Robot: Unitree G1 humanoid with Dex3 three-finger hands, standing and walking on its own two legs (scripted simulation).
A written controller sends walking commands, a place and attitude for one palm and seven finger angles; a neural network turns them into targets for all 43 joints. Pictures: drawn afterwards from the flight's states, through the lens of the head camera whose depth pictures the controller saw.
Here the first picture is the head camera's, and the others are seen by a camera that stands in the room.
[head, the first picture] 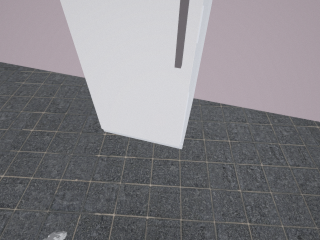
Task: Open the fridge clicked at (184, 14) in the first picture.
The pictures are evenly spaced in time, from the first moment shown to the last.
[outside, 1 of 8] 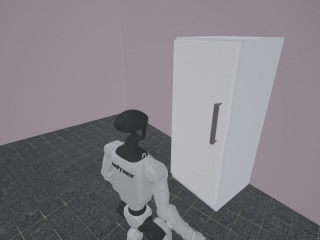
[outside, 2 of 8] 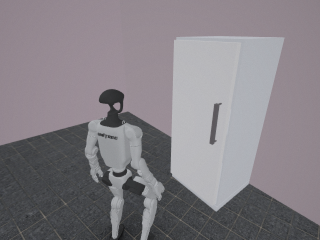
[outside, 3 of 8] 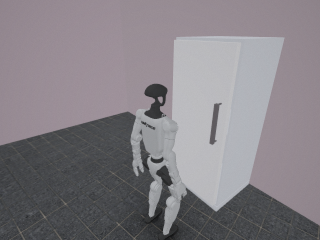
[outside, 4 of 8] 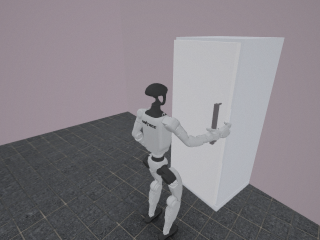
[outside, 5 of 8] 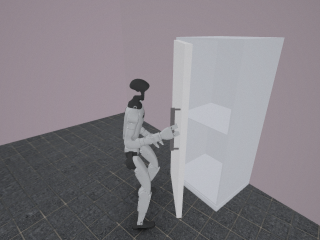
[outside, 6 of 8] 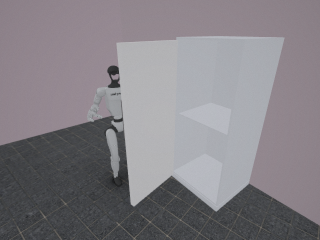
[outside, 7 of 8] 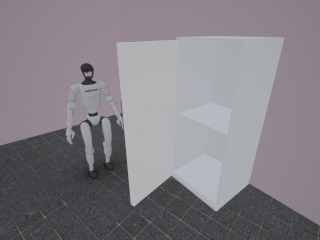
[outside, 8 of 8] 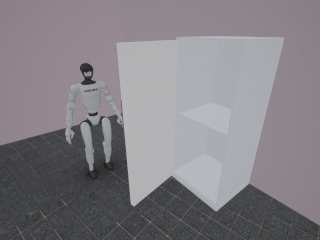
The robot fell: no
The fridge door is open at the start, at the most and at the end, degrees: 0 88 80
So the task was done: yes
